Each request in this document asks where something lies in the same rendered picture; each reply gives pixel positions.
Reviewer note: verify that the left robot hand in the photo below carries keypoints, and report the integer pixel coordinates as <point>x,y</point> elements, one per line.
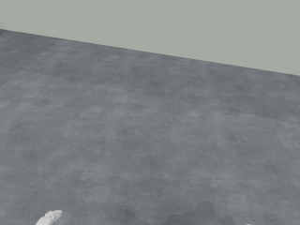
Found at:
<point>50,217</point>

